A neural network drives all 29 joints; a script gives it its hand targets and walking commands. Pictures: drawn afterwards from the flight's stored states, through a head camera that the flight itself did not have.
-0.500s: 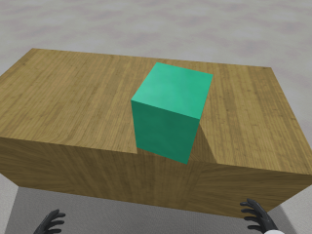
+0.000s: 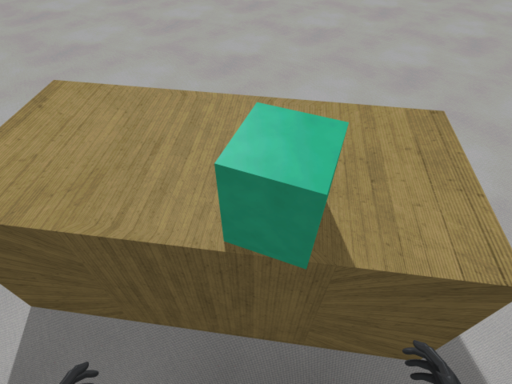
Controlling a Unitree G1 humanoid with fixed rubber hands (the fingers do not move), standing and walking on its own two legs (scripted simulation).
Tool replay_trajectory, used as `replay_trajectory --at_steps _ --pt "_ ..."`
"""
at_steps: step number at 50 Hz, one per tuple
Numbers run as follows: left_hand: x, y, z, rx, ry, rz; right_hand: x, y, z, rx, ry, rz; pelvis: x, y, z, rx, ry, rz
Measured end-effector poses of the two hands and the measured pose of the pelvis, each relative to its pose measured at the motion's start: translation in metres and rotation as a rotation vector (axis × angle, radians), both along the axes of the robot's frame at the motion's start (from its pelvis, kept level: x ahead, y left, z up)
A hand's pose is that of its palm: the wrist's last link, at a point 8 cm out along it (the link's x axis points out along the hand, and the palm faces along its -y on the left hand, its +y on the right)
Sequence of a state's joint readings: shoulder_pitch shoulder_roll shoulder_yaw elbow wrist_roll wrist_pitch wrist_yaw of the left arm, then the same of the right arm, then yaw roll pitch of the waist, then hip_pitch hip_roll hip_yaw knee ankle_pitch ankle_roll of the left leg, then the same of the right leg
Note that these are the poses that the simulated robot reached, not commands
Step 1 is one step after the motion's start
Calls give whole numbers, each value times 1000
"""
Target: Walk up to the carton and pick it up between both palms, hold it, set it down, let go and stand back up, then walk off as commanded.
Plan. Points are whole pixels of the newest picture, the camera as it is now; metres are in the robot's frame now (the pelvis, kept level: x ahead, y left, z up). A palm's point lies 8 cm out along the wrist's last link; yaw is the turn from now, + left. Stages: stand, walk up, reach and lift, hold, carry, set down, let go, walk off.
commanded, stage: stand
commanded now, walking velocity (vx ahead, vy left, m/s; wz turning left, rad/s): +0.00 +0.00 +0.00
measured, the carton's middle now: (281, 186) +0.51 -0.06 -0.02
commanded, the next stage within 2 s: walk up in 0.46 s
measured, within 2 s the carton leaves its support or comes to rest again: neither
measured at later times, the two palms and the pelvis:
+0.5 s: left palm out of the picture +0.08 +0.30 -0.09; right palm out of the picture +0.10 -0.31 -0.09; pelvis -0.01 -0.01 +0.00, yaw +0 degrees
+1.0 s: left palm out of the picture +0.06 +0.31 -0.09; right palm out of the picture +0.01 -0.34 -0.08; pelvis -0.07 -0.01 +0.00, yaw -2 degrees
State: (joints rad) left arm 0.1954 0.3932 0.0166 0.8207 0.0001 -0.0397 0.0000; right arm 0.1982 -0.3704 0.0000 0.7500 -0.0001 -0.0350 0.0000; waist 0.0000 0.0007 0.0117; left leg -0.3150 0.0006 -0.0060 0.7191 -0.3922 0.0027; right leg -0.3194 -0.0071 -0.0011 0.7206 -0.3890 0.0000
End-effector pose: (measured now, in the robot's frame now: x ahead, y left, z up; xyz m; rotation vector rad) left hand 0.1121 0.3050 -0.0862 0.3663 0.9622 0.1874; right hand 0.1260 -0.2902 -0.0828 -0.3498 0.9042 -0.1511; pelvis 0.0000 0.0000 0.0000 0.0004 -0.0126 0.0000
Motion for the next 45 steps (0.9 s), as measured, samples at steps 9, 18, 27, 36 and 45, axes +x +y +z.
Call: replay_trajectory --at_steps 9,18,27,36,45 --pt "-12 0 -3 6 40 18 -7 -6 -3 1 19 -8 -2 -3 1 5 -3 0" --pt "-23 -2 -3 13 64 29 -18 -12 -8 5 52 -21 -5 -8 2 11 -6 0" --pt "-32 -5 -1 19 89 39 -27 -17 -10 9 75 -28 -10 -12 5 16 -2 0" --pt "-43 -5 1 27 116 42 -41 -25 -10 -6 103 -32 -20 -14 6 19 -14 -1" --pt "-42 9 -6 24 89 -18 -94 -33 -6 -93 188 -66 -50 0 -1 -11 -32 -18"
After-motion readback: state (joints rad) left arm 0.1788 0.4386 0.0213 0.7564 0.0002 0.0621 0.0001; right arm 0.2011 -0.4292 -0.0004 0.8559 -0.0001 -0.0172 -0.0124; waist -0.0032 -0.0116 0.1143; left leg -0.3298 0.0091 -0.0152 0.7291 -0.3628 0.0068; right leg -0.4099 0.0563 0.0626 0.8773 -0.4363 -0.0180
